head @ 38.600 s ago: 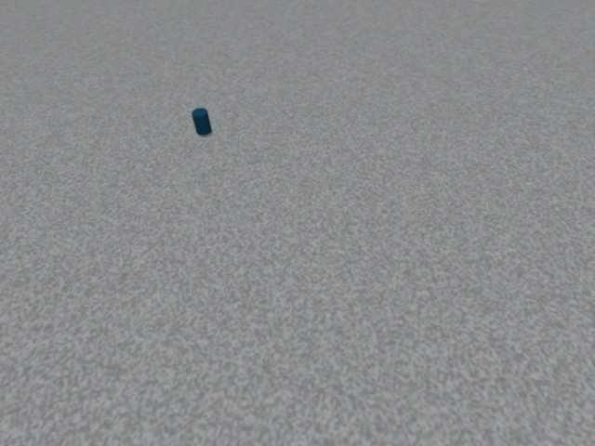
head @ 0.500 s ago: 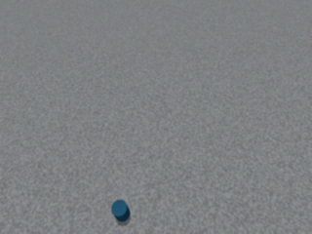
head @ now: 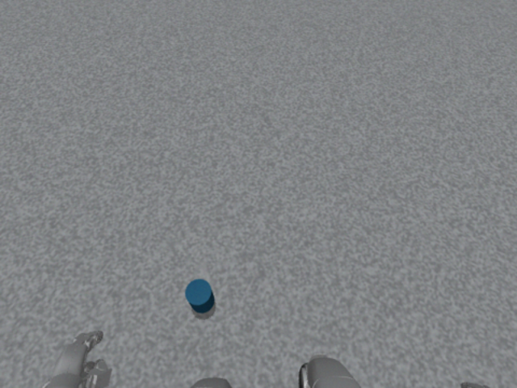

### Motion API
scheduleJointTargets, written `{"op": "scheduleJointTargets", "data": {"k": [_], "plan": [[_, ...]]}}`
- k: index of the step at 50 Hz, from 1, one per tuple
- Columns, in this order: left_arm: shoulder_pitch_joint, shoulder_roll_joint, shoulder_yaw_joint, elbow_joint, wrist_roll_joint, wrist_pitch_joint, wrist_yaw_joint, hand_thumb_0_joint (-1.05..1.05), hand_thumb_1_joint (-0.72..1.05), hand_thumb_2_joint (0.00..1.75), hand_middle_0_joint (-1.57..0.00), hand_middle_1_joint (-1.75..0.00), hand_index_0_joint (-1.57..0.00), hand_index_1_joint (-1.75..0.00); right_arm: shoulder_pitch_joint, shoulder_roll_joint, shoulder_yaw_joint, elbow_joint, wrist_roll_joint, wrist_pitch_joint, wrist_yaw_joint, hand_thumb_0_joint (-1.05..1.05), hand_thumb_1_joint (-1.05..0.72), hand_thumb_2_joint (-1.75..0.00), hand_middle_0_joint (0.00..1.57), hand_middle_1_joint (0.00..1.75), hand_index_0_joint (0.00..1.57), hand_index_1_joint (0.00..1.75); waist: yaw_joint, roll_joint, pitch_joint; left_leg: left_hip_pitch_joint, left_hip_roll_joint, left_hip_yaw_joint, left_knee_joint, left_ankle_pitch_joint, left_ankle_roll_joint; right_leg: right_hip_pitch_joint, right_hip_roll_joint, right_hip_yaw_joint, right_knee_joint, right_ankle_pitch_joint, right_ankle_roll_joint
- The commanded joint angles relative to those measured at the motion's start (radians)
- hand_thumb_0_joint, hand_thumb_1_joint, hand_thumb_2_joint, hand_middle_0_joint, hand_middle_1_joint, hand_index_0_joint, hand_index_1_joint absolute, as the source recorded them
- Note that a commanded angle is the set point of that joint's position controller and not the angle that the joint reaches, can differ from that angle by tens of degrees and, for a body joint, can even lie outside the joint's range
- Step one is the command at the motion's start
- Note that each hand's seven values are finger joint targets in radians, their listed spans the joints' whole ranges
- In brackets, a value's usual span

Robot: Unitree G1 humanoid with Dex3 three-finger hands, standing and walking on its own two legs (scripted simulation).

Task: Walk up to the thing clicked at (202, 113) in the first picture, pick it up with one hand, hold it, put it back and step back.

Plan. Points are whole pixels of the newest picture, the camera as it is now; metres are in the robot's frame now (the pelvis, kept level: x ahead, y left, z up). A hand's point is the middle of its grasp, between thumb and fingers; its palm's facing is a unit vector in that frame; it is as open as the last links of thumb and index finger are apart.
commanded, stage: step back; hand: left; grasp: from the side
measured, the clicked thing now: (200, 296) +0.41 +0.20 -0.69
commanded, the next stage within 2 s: none
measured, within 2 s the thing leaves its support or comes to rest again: neither
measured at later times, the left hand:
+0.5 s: hand out of the picture +0.03 +0.26 -0.14, palm faces -0.09 -0.91 -0.40, open 7.4 cm
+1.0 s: hand out of the picture -0.10 +0.30 -0.15, palm faces -0.06 -0.94 -0.34, open 7.4 cm
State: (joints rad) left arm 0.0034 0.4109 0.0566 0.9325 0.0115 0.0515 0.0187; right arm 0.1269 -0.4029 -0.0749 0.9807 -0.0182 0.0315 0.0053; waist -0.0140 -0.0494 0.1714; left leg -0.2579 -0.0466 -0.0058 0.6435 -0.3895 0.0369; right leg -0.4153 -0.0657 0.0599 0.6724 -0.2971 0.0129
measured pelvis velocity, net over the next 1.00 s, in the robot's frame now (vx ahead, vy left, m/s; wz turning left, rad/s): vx -0.22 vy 0.03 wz -0.08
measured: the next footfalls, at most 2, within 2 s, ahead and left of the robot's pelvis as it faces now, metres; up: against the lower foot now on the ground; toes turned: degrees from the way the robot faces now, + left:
right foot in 0.40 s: -0.04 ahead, -0.10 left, +0.00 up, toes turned +0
left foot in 0.76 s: -0.14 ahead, +0.14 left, +0.00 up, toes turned -5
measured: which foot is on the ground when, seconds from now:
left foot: down 0.00-0.44, up 0.46-0.74, down 0.76-1.00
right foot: up 0.00-0.38, down 0.40-0.78, up 0.80-1.00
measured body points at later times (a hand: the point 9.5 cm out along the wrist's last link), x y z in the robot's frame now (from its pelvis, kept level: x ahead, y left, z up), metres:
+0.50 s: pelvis -0.09 +0.01 +0.00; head -0.04 -0.01 +0.45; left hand +0.04 +0.31 -0.11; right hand +0.00 -0.31 -0.13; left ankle -0.05 +0.10 -0.69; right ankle -0.08 -0.10 -0.72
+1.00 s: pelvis -0.22 +0.03 +0.02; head -0.16 +0.07 +0.46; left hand -0.10 +0.35 -0.12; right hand -0.15 -0.28 -0.08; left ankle -0.18 +0.14 -0.72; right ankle -0.27 -0.13 -0.62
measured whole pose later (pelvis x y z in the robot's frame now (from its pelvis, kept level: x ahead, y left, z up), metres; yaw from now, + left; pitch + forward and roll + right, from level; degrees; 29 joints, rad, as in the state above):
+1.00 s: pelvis -0.22 +0.03 +0.02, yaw -5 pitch -1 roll -2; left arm 0.18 0.42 0.10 0.79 0.02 0.08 0.00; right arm 0.18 -0.34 -0.04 0.86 -0.03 0.01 -0.02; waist 0.02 -0.07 0.16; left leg -0.28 0.02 -0.02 0.55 -0.25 0.02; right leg -0.47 0.14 0.22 1.22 -0.44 0.01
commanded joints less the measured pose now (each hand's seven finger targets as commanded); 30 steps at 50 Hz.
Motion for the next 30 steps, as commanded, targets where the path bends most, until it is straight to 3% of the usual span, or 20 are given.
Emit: {"op": "scheduleJointTargets", "data": {"k": [1,3,4,5,7,8,9,10,12,14,17,19,20,21,22,23,24,25,27,30], "plan": [[0.045,0.132,0.028,-0.096,-0.002,0.005,0.03,0.0,0.9,0.9,-0.2,-0.3,-0.2,-0.3,0.066,-0.312,-0.066,-0.089,-0.025,-0.018,-0.019,0.0,-0.9,-0.9,0.2,0.3,0.2,0.3,-0.021,0.235,-0.21,0.125,0.364,-0.383,-0.252,0.862,0.104,-0.095,0.178,0.131,0.383,-0.345,-0.042],[0.03,0.161,0.034,-0.085,-0.002,0.008,0.035,0.0,0.9,0.9,-0.2,-0.3,-0.2,-0.3,0.0,-0.271,-0.06,-0.114,-0.026,-0.022,-0.031,0.0,-0.9,-0.9,0.2,0.3,0.2,0.3,-0.013,0.229,-0.189,0.116,0.301,-0.318,-0.242,0.79,0.061,-0.11,0.173,0.184,0.458,-0.257,-0.045],[0.078,0.162,0.035,-0.071,-0.01,0.009,0.03,0.0,0.9,0.9,-0.2,-0.3,-0.2,-0.3,-0.038,-0.235,-0.051,-0.12,-0.027,-0.024,-0.038,0.0,-0.9,-0.9,0.2,0.3,0.2,0.3,0.026,0.21,-0.194,0.166,0.242,-0.228,-0.208,0.807,0.028,-0.138,0.175,0.188,0.474,-0.18,-0.046],[0.108,0.155,0.036,-0.079,-0.011,0.009,0.026,0.0,0.9,0.9,-0.2,-0.3,-0.2,-0.3,-0.03,-0.216,-0.047,-0.128,-0.02,-0.026,-0.044,0.0,-0.9,-0.9,0.2,0.3,0.2,0.3,0.041,0.207,-0.21,0.229,0.219,-0.196,-0.184,0.8,0.002,-0.157,0.17,0.168,0.457,-0.132,-0.046],[0.127,0.152,0.044,-0.088,0.002,0.0,0.021,0.0,0.9,0.9,-0.2,-0.3,-0.2,-0.3,0.01,-0.193,-0.045,-0.131,-0.008,-0.031,-0.052,0.0,-0.9,-0.9,0.2,0.3,0.2,0.3,0.027,0.197,-0.245,0.323,0.232,-0.203,-0.159,0.832,0.024,-0.152,0.166,0.136,0.446,-0.123,-0.026],[0.109,0.148,0.046,-0.099,0.007,-0.005,0.021,0.0,0.9,0.9,-0.2,-0.3,-0.2,-0.3,0.039,-0.19,-0.051,-0.128,-0.007,-0.03,-0.056,0.0,-0.9,-0.9,0.2,0.3,0.2,0.3,0.003,0.183,-0.251,0.354,0.252,-0.222,-0.15,0.815,0.062,-0.147,0.153,0.132,0.388,-0.14,-0.014],[0.091,0.151,0.047,-0.113,0.008,-0.009,0.019,0.0,0.9,0.9,-0.2,-0.3,-0.2,-0.3,0.062,-0.191,-0.052,-0.131,-0.005,-0.029,-0.057,0.0,-0.9,-0.9,0.2,0.3,0.2,0.3,-0.011,0.164,-0.236,0.343,0.257,-0.222,-0.152,0.805,0.072,-0.133,0.153,0.122,0.353,-0.152,-0.004],[0.083,0.146,0.047,-0.123,0.009,-0.012,0.019,0.0,0.9,0.9,-0.2,-0.3,-0.2,-0.3,0.065,-0.189,-0.052,-0.134,-0.003,-0.029,-0.058,0.0,-0.9,-0.9,0.2,0.3,0.2,0.3,-0.02,0.158,-0.23,0.348,0.281,-0.233,-0.148,0.795,0.116,-0.13,0.143,0.117,0.325,-0.172,-0.001],[0.079,0.149,0.051,-0.14,0.011,-0.015,0.016,0.0,0.9,0.9,-0.2,-0.3,-0.2,-0.3,0.09,-0.203,-0.056,-0.142,-0.004,-0.027,-0.056,0.0,-0.9,-0.9,0.2,0.3,0.2,0.3,-0.036,0.139,-0.229,0.341,0.31,-0.25,-0.138,0.787,0.159,-0.1,0.128,0.098,0.258,-0.196,-0.001],[0.092,0.143,0.054,-0.146,0.014,-0.02,0.012,0.0,0.9,0.9,-0.2,-0.3,-0.2,-0.3,0.084,-0.212,-0.056,-0.15,-0.002,-0.026,-0.054,0.0,-0.9,-0.9,0.2,0.3,0.2,0.3,-0.032,0.14,-0.232,0.31,0.307,-0.239,-0.127,0.749,0.162,-0.05,0.112,0.066,0.17,-0.185,-0.009],[0.153,0.131,0.058,-0.131,0.018,-0.026,0.003,0.0,0.9,0.9,-0.2,-0.3,-0.2,-0.3,0.043,-0.224,-0.056,-0.167,0.003,-0.021,-0.046,0.0,-0.9,-0.9,0.2,0.3,0.2,0.3,-0.005,0.158,-0.244,0.223,0.293,-0.23,-0.107,0.601,0.159,0.068,0.094,0.012,-0.006,-0.129,-0.032],[0.219,0.123,0.063,-0.103,0.024,-0.034,0.003,0.0,0.9,0.9,-0.2,-0.3,-0.2,-0.3,-0.01,-0.225,-0.051,-0.179,0.01,-0.015,-0.04,0.0,-0.9,-0.9,0.2,0.3,0.2,0.3,0.035,0.121,-0.243,0.085,0.273,-0.201,-0.061,0.481,0.127,0.228,0.091,-0.004,-0.184,0.075,-0.052],[0.225,0.148,0.067,-0.102,0.027,-0.04,0.004,0.0,0.9,0.9,-0.2,-0.3,-0.2,-0.3,-0.015,-0.21,-0.045,-0.179,0.015,-0.014,-0.036,0.0,-0.9,-0.9,0.2,0.3,0.2,0.3,0.035,0.053,-0.244,0.013,0.223,-0.16,-0.026,0.376,0.089,0.275,0.056,0.07,-0.19,0.23,-0.075],[0.216,0.188,0.081,-0.116,0.028,-0.041,0.003,0.0,0.9,0.9,-0.2,-0.3,-0.2,-0.3,-0.022,-0.187,-0.037,-0.189,0.021,-0.014,-0.034,0.0,-0.9,-0.9,0.2,0.3,0.2,0.3,0.033,-0.05,-0.236,-0.099,0.138,-0.111,0.064,0.215,0.043,0.296,-0.048,0.227,-0.209,0.303,-0.143],[0.172,0.254,0.09,-0.139,0.02,-0.037,-0.001,0.0,0.9,0.9,-0.2,-0.3,-0.2,-0.3,-0.037,-0.154,-0.03,-0.189,0.024,-0.009,-0.034,0.0,-0.9,-0.9,0.2,0.3,0.2,0.3,0.045,-0.193,-0.174,-0.134,-0.025,-0.025,0.232,-0.033,-0.017,0.173,-0.217,0.432,-0.305,0.31,-0.279],[0.118,0.28,0.094,-0.177,0.031,-0.042,0.0,0.0,0.9,0.9,-0.2,-0.3,-0.2,-0.3,-0.026,-0.168,-0.039,-0.178,0.016,0.0,-0.039,0.0,-0.9,-0.9,0.2,0.3,0.2,0.3,0.052,-0.242,-0.131,-0.094,-0.047,-0.079,0.452,-0.256,-0.034,0.036,-0.323,0.544,-0.354,0.32,-0.36],[0.096,0.259,0.094,-0.195,0.031,-0.045,0.003,0.0,0.9,0.9,-0.2,-0.3,-0.2,-0.3,0.025,-0.191,-0.045,-0.165,0.015,0.001,-0.036,0.0,-0.9,-0.9,0.2,0.3,0.2,0.3,0.026,-0.194,-0.107,-0.099,-0.018,-0.147,0.508,-0.254,-0.036,0.024,-0.32,0.541,-0.335,0.351,-0.359],[0.097,0.219,0.087,-0.198,0.018,-0.044,0.005,0.0,0.9,0.9,-0.2,-0.3,-0.2,-0.3,0.031,-0.195,-0.039,-0.15,0.018,0.0,-0.031,0.0,-0.9,-0.9,0.2,0.3,0.2,0.3,0.026,-0.107,-0.107,-0.126,-0.05,-0.146,0.536,-0.21,-0.035,0.055,-0.251,0.413,-0.315,0.383,-0.325],[0.072,0.182,0.08,-0.212,0.018,-0.044,0.012,0.0,0.9,0.9,-0.2,-0.3,-0.2,-0.3,0.054,-0.162,-0.025,-0.139,0.021,-0.004,-0.033,0.0,-0.9,-0.9,0.2,0.3,0.2,0.3,0.015,-0.082,-0.123,-0.163,-0.086,-0.147,0.564,-0.156,-0.04,0.113,-0.15,0.26,-0.266,0.468,-0.26],[0.128,0.158,0.074,-0.222,0.027,-0.033,0.01,0.0,0.9,0.9,-0.2,-0.3,-0.2,-0.3,0.07,-0.159,-0.013,-0.152,0.023,-0.012,-0.04,0.0,-0.9,-0.9,0.2,0.3,0.2,0.3,0.043,-0.057,-0.185,-0.196,-0.073,-0.099,0.419,-0.136,-0.058,0.276,-0.094,0.203,-0.215,0.504,-0.234]]}}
